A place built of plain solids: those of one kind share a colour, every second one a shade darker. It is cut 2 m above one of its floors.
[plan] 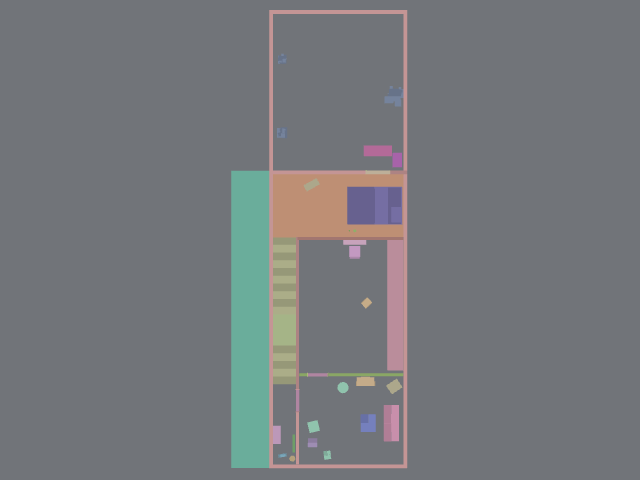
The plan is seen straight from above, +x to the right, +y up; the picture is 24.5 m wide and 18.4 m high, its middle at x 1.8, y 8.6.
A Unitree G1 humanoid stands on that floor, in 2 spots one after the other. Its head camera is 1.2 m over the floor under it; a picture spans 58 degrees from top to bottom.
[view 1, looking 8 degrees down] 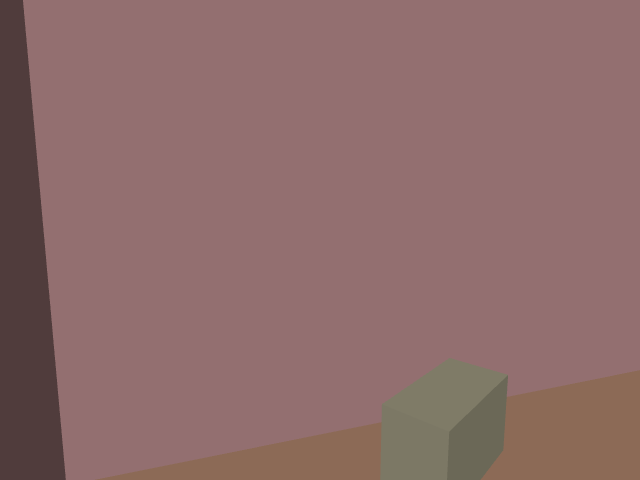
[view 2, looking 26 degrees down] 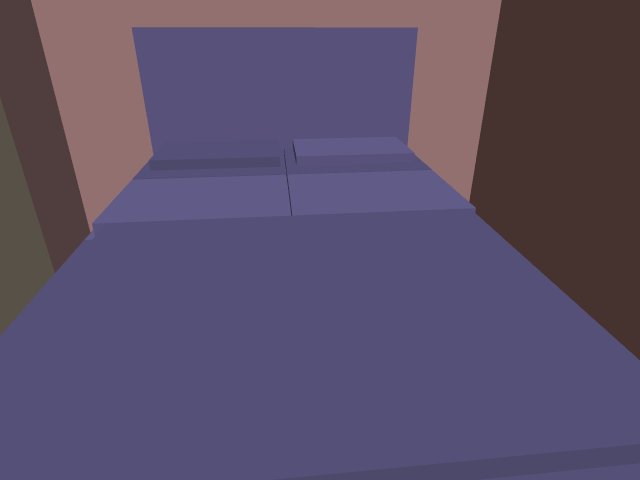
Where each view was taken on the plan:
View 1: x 0.44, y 9.31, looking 71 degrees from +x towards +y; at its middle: wall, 1.92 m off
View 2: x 2.45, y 9.96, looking -6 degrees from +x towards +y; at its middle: bedstead_upper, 1.39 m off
